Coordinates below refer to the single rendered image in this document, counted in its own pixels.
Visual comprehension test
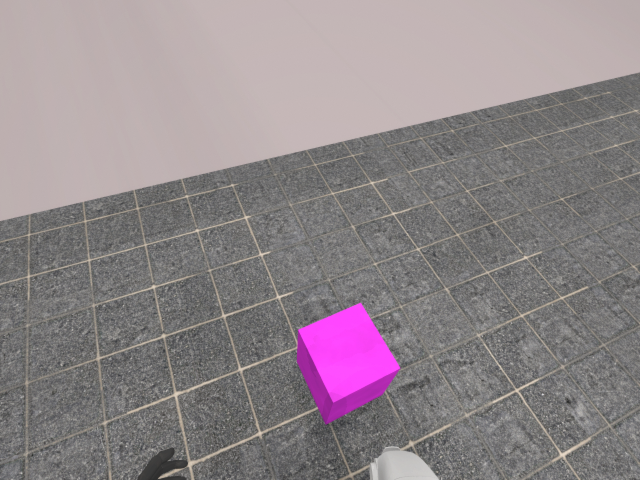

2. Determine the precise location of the robot right shin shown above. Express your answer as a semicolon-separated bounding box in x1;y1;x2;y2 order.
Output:
381;447;401;455

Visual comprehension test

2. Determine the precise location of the right robot thigh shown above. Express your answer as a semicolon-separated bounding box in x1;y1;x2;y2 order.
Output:
370;450;439;480

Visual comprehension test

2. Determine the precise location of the robot left hand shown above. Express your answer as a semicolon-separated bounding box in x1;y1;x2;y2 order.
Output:
137;448;188;480

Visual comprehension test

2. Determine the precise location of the carton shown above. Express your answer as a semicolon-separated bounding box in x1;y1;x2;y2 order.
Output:
297;303;400;424

